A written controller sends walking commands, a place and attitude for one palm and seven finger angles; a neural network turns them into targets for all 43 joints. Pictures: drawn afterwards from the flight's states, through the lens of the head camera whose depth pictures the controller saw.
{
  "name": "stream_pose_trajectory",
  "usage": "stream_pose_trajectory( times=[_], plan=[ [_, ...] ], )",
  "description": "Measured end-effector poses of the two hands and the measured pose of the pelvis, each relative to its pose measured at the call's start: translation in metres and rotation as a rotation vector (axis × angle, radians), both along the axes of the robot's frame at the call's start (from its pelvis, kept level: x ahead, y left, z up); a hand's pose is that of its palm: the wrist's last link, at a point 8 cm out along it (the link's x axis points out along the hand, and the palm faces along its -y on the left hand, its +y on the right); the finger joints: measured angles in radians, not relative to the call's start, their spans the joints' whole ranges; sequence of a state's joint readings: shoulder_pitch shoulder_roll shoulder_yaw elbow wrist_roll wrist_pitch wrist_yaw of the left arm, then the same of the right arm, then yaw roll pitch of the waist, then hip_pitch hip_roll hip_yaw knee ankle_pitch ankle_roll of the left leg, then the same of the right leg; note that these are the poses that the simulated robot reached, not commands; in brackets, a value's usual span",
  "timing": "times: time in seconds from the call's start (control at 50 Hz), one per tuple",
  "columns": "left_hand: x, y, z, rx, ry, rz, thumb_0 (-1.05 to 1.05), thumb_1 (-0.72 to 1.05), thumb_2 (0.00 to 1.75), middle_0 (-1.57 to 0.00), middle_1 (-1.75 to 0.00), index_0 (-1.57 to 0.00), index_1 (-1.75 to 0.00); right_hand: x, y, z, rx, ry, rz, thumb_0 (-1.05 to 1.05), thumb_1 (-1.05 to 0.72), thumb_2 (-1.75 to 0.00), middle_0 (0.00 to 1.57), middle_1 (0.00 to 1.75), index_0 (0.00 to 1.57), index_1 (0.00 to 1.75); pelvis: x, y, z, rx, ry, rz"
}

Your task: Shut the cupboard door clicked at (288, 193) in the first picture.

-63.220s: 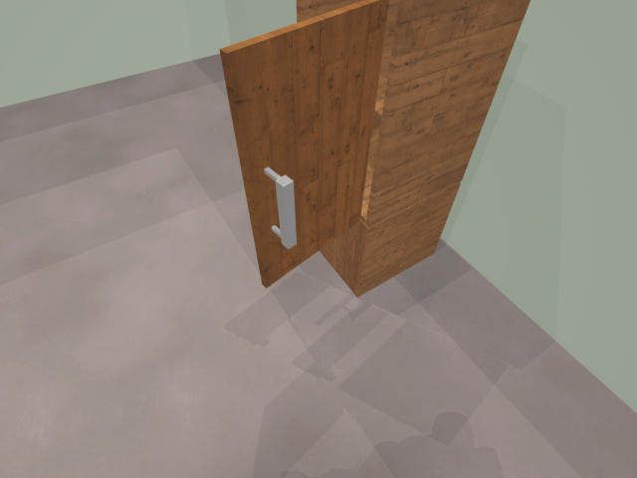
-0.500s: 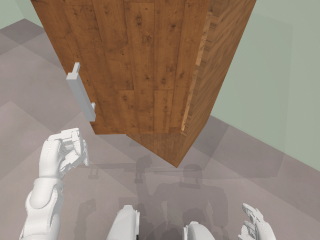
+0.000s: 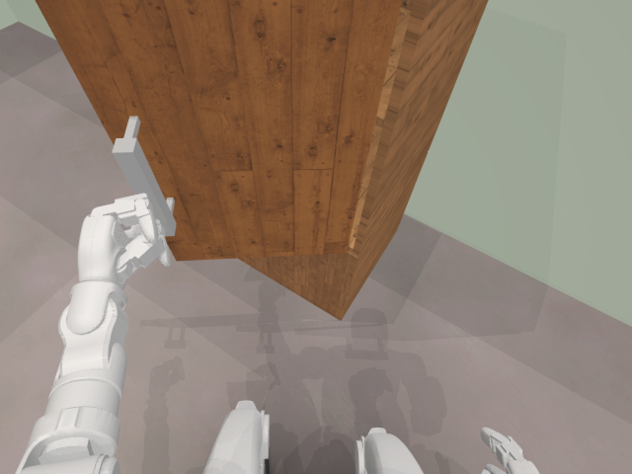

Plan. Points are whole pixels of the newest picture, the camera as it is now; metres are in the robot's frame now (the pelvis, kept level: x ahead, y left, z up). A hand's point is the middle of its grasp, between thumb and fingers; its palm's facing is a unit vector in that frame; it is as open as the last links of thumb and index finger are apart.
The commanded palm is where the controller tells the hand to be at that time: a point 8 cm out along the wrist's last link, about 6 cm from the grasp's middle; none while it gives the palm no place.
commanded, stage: bring the fist close to the handle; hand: left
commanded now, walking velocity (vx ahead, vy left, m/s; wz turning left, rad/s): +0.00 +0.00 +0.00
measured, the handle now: (151, 181) +0.49 +0.25 +0.04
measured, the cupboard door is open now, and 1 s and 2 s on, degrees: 37 31 17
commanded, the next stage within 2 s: push the door shut along its arc in 0.34 s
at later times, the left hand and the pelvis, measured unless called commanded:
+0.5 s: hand (165, 242) +0.38 +0.20 +0.05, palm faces +0.10 -0.99 -0.04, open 3.1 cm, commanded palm +0.37 +0.25 +0.05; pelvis +0.00 -0.01 +0.00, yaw +0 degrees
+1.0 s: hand (175, 203) +0.44 +0.20 +0.05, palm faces -0.04 -1.00 -0.06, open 3.1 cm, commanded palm +0.44 +0.24 +0.05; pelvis +0.00 -0.01 -0.01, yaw +0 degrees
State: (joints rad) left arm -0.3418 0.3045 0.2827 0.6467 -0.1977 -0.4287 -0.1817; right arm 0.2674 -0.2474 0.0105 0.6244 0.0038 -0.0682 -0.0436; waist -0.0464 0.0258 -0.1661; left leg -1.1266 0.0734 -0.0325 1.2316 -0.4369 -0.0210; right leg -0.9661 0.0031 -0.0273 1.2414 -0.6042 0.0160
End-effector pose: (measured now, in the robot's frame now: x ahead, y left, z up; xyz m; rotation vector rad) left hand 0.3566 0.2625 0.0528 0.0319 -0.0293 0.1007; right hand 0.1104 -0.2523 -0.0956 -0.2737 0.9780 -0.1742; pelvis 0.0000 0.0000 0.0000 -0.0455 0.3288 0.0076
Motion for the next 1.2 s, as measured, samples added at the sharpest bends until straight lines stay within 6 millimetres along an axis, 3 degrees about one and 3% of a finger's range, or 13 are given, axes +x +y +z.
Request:
stream_pose_trajectory(
  times=[0.22,0.5,0.66,0.94,1.2],
  plan=[
    [0.0,-0.007,-0.004,0.001,0.013,0.006,0.02,0.9,0.9,-1.3,-1.5,-1.3,-1.5,-0.017,-0.005,-0.001,0.014,0.061,-0.039,0.01,-0.91,-0.9,0.2,0.3,0.2,0.3,0.004,-0.002,0.004,0.01,0.004,-0.012],
    [0.001,-0.007,-0.002,0.007,0.003,0.002,0.02,0.9,0.9,-1.3,-1.5,-1.3,-1.5,-0.002,-0.01,-0.003,0.009,0.035,-0.019,0.01,-0.91,-0.9,0.2,0.3,0.2,0.3,0.004,-0.007,0.002,0.012,0.002,-0.004],
    [0.026,-0.007,-0.001,0.015,0.009,-0.037,0.02,0.9,0.9,-1.3,-1.5,-1.3,-1.5,-0.001,-0.014,-0.007,-0.007,0.036,-0.017,0.0,-0.91,-0.9,0.2,0.3,0.21,0.3,0.001,-0.01,-0.003,0.009,0.015,-0.002],
    [0.059,0.0,0.003,0.02,0.029,-0.113,0.02,0.9,0.9,-1.32,-1.5,-1.3,-1.5,-0.044,-0.019,-0.021,-0.009,0.156,-0.074,0.0,-0.91,-0.9,0.2,0.3,0.2,0.3,-0.001,-0.007,-0.011,0.002,0.044,-0.009],
    [0.098,-0.011,0.0,0.012,0.046,-0.184,0.02,0.9,0.9,-1.31,-1.5,-1.3,-1.5,-0.076,-0.017,-0.026,-0.024,0.222,-0.124,0.0,-0.91,-0.9,0.2,0.3,0.21,0.3,-0.007,-0.001,-0.02,-0.01,0.08,-0.018]
  ],
)
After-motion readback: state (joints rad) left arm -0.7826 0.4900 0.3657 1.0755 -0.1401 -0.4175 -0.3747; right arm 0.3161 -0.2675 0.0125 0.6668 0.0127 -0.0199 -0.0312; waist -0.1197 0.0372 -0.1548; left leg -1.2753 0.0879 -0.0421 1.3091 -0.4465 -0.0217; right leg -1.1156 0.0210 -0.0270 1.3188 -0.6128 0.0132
